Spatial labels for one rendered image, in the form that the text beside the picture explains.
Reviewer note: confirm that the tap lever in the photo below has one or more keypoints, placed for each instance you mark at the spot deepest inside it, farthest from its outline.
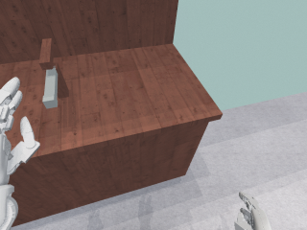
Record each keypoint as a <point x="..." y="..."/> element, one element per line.
<point x="50" y="98"/>

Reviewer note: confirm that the left robot forearm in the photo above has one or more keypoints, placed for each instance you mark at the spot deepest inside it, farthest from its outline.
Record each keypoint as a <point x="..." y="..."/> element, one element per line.
<point x="8" y="207"/>

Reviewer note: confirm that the counter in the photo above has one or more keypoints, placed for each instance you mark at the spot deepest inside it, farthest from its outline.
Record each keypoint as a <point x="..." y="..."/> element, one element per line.
<point x="131" y="113"/>

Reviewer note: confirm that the left robot hand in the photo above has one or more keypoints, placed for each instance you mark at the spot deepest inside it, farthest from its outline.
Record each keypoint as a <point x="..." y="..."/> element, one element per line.
<point x="10" y="99"/>

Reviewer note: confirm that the right robot hand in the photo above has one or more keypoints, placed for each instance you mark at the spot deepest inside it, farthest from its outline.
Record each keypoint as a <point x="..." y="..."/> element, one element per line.
<point x="256" y="218"/>

